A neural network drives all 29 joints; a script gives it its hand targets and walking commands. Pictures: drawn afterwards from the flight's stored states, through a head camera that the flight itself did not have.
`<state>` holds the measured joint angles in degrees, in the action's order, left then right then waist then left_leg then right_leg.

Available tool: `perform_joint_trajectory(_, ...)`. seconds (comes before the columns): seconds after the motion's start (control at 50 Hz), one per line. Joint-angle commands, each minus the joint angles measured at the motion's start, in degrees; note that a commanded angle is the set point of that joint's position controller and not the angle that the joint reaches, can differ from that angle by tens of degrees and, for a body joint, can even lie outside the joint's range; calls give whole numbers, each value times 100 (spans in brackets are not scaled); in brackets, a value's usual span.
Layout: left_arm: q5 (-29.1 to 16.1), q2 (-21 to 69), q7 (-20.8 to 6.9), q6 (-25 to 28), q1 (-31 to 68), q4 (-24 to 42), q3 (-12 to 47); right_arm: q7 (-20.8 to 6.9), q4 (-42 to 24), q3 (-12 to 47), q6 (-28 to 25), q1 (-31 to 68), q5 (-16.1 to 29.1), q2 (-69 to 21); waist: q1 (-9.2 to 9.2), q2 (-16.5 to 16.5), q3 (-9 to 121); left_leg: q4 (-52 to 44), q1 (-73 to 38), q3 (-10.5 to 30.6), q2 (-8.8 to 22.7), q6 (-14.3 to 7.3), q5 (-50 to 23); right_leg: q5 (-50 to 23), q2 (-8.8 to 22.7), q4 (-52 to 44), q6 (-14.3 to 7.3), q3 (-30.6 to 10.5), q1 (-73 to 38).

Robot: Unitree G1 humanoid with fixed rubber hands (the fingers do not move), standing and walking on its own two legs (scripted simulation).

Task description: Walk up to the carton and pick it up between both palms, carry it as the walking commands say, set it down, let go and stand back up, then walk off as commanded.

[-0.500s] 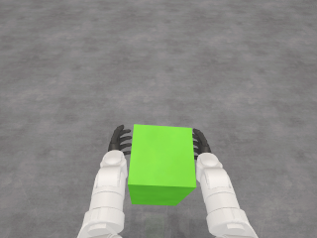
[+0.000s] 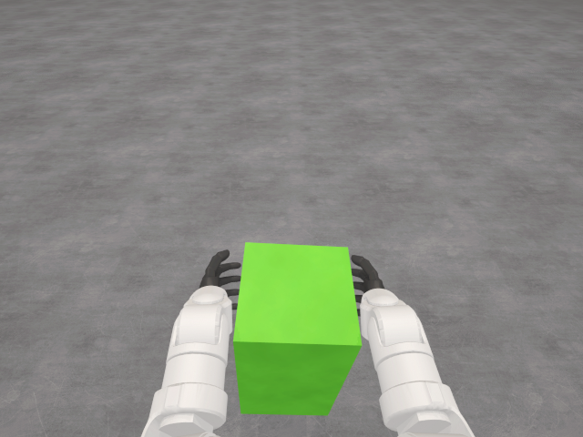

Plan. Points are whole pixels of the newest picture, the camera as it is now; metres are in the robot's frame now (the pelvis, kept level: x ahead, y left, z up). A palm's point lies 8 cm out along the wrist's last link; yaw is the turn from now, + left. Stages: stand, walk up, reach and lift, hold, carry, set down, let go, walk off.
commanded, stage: reach and lift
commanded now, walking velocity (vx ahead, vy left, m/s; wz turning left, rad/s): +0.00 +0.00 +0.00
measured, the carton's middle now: (290, 336) +0.29 +0.01 -0.02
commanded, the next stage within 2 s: hold in 1.14 s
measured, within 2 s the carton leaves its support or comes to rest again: neither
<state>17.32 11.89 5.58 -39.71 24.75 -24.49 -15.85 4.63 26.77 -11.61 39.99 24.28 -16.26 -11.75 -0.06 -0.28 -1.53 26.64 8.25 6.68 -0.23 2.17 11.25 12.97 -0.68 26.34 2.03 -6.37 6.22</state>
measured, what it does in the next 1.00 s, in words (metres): stands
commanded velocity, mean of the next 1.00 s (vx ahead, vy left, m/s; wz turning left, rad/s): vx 0.00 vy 0.00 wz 0.00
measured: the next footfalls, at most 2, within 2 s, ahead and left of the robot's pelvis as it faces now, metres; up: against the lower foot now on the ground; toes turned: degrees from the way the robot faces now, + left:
none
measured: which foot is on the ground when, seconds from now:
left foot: down 0.00-1.00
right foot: down 0.00-1.00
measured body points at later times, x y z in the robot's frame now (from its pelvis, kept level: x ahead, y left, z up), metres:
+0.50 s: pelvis -0.03 +0.01 -0.01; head -0.08 +0.01 +0.44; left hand +0.32 +0.13 +0.06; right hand +0.31 -0.11 +0.05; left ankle +0.05 +0.14 -0.74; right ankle +0.03 -0.14 -0.74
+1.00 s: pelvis +0.00 +0.00 +0.00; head -0.05 +0.01 +0.45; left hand +0.32 +0.12 +0.05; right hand +0.31 -0.12 +0.05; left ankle +0.05 +0.14 -0.74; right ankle +0.03 -0.14 -0.74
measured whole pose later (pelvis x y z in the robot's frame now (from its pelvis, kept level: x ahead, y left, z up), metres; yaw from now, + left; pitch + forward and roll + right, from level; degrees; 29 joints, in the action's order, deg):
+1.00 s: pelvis +0.00 +0.00 +0.00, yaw +0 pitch -9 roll +0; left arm 16.7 11.4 5.1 -43.3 23.3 -22.1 -13.2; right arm 4.1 23.3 -9.7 44.4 22.9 -16.1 -11.2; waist 0.5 -1.2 -2.3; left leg 25.5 5.8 6.5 -0.6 2.2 10.8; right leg 13.3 -0.2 26.7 2.1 -6.6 4.4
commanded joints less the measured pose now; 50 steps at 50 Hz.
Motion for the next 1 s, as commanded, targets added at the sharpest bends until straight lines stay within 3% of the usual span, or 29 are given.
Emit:
perform_joint_trajectory(0.0, -1660, 6161, -1612, 83, 3860, -22, 3099, -1395, -21, 2381, -234, 3228, 1230, -6172, 216, 1, 1530, -351, -576, -372, -553, -118, -113, -365, -465, -518, -161, 347, 104)
perform_joint_trajectory(0.04, -1546, 6191, -1596, 73, 3723, -149, 3053, -1415, -147, 2479, -236, 3565, 1332, -6377, 85, 197, 1662, -392, -520, -397, -531, -110, 148, -247, -461, -479, -171, 356, -114)
perform_joint_trajectory(0.1, -1620, 6210, -1564, 97, 4186, -277, 2851, -1477, 212, 2315, -182, 3699, 1222, -6217, 225, -90, 1482, -379, -399, -317, -490, -138, 417, 81, -455, -413, -142, 398, -1)
perform_joint_trajectory(0.14, -1614, 6295, -1524, 120, 4372, -291, 2861, -1495, 182, 2279, -221, 3858, 1320, -6322, 105, 203, 1514, -347, -596, -398, -484, -83, 335, 73, -436, -424, -186, 340, 233)
perform_joint_trajectory(0.16, -1625, 6319, -1534, 119, 4435, -289, 2895, -1505, 198, 2153, -237, 3974, 1203, -6152, 254, 191, 1563, -364, -475, -374, -463, -62, 333, 0, -436, -431, -232, 345, 57)
perform_joint_trajectory(0.18, -1497, 6312, -1485, 78, 4258, -499, 2737, -1518, 271, 2128, -203, 4029, 1237, -6078, 48, 309, 1444, -410, -455, -367, -445, -56, 453, 158, -452, -403, -230, 361, 113)
perform_joint_trajectory(0.24, -1543, 6385, -1473, 143, 4741, -566, 2660, -1582, 199, 2163, -271, 4565, 1266, -6157, 160, 143, 1336, -359, -448, -361, -441, -100, 946, 702, -387, -372, -242, 369, 307)
perform_joint_trajectory(0.26, -1505, 6349, -1468, 153, 4691, -777, 2597, -1562, 224, 2141, -305, 4750, 1286, -6120, 69, 60, 1523, -381, -494, -357, -417, -92, 940, 684, -426, -356, -233, 404, 256)
perform_joint_trajectory(0.28, -1502, 6531, -1435, 83, 4541, -816, 2679, -1565, 418, 2022, -278, 4438, 1240, -6120, 170, 367, 1475, -411, -567, -292, -416, -63, 1006, 684, -377, -364, -282, 358, 389)
perform_joint_trajectory(0.34, -1439, 6323, -1385, 185, 4845, -770, 2425, -1635, 510, 1988, -286, 4789, 1212, -6003, -9, 107, 1490, -470, -344, -282, -372, -90, 1128, 761, -440, -294, -248, 395, 271)
perform_joint_trajectory(0.36, -1434, 6434, -1403, 155, 4912, -847, 2420, -1638, 688, 1890, -257, 4706, 1167, -6030, 106, 135, 1621, -492, -538, -211, -323, -59, 1116, 804, -447, -301, -259, 410, 288)
perform_joint_trajectory(0.42, -1397, 6483, -1407, 138, 4700, -1030, 2359, -1618, 462, 1901, -315, 4826, 1141, -5929, 81, -2, 1573, -495, -619, -261, -385, -86, 813, 629, -449, -377, -215, 446, 363)
perform_joint_trajectory(0.52, -1420, 6502, -1410, 141, 4779, -772, 2499, -1612, 501, 1834, -302, 4459, 1092, -5976, 146, 291, 1761, -560, -618, -328, -423, -32, 673, 470, -452, -409, -258, 399, 176)
perform_joint_trajectory(0.54, -1604, 6535, -1399, 198, 4793, -651, 2608, -1563, 310, 2040, -304, 4578, 1191, -6044, 148, -93, 1710, -448, -545, -278, -386, -117, 538, 383, -424, -338, -189, 374, 145)
perform_joint_trajectory(0.56, -1486, 6541, -1421, 148, 4519, -797, 2549, -1531, 303, 2041, -293, 4441, 1187, -6064, 108, 170, 1749, -466, -624, -332, -430, -104, 473, 344, -393, -409, -189, 378, 217)
perform_joint_trajectory(0.58, -1416, 6383, -1428, 136, 4479, -692, 2489, -1567, 218, 2075, -262, 4465, 1202, -5959, 10, 164, 1812, -520, -700, -412, -462, -52, 319, 157, -437, -418, -164, 383, 157)
perform_joint_trajectory(0.62, -1427, 6291, -1450, 124, 4516, -565, 2504, -1547, 224, 2059, -210, 4298, 1076, -5953, 92, -161, 1705, -508, -739, -362, -471, -95, 400, 317, -473, -471, -168, 401, 220)
perform_joint_trajectory(0.64, -1470, 6227, -1437, 95, 4464, -402, 2609, -1575, 323, 2084, -162, 3971, 1161, -6058, 70, -19, 1659, -546, -732, -368, -449, -52, 328, 154, -472, -458, -188, 361, 151)
perform_joint_trajectory(0.72, -1506, 6383, -1493, 31, 3579, -313, 2897, -1420, -505, 2568, -214, 3942, 1390, -6170, -58, 81, 1834, -476, -795, -395, -513, -108, -307, -515, -423, -433, -129, 252, -67)
perform_joint_trajectory(0.76, -1609, 6302, -1516, 27, 3629, -47, 3004, -1419, -639, 2749, -139, 3779, 1453, -6239, -86, -141, 1863, -462, -742, -413, -563, -155, -310, -649, -394, -428, -53, 261, -111)
perform_joint_trajectory(0.78, -1819, 6400, -1539, 11, 3710, 184, 3251, -1413, -705, 2766, -105, 3521, 1466, -6183, 176, -208, 1956, -435, -916, -338, -522, -126, -540, -782, -454, -414, -55, 291, -97)
perform_joint_trajectory(0.8, -1769, 6253, -1532, -5, 3592, 356, 3251, -1409, -613, 2804, -75, 3394, 1544, -6288, -52, 118, 2036, -465, -876, -441, -570, -64, -608, -998, -419, -415, -54, 234, -282)
perform_joint_trajectory(0.82, -1843, 6131, -1522, 8, 3645, 549, 3287, -1412, -546, 2834, -19, 3065, 1509, -6343, 39, -258, 2005, -456, -890, -387, -575, -116, -627, -1164, -410, -388, -8, 248, -269)
perform_joint_trajectory(0.84, -1672, 6197, -1525, -74, 3301, 419, 3285, -1402, -648, 2788, -10, 2985, 1458, -6289, -1, 33, 1912, -499, -850, -397, -610, -79, -491, -855, -436, -488, -57, 280, -372)
perform_joint_trajectory(0.86, -1616, 6214, -1523, -101, 3144, 380, 3219, -1412, -766, 2923, 26, 3166, 1446, -6323, -52, -255, 1933, -505, -865, -311, -585, -151, -421, -704, -431, -459, -29, 286, -410)
perform_joint_trajectory(0.88, -1643, 6217, -1573, -116, 3321, 308, 3234, -1416, -564, 2737, 55, 2966, 1377, -6236, 97, -57, 1789, -548, -788, -325, -567, -131, -166, -456, -418, -527, -43, 287, -256)
perform_joint_trajectory(0.94, -1782, 6247, -1628, -163, 3293, 681, 3418, -1460, -727, 2875, 64, 2822, 1553, -6353, 17, 77, 1958, -511, -901, -334, -601, -66, -755, -977, -467, -454, -69, 306, -344)
perform_joint_trajectory(0.96, -1766, 6079, -1633, -158, 2906, 555, 3300, -1449, -862, 3050, 61, 2897, 1676, -6426, -44, -239, 1846, -478, -766, -353, -621, -90, -743, -1100, -470, -446, 19, 296, -412)
perform_joint_trajectory(0.98, -1805, 6271, -1611, -210, 2850, 651, 3414, -1438, -836, 2893, 129, 2588, 1569, -6279, 94, 76, 1701, -491, -822, -303, -569, -56, -792, -1058, -482, -485, -52, 272, -341)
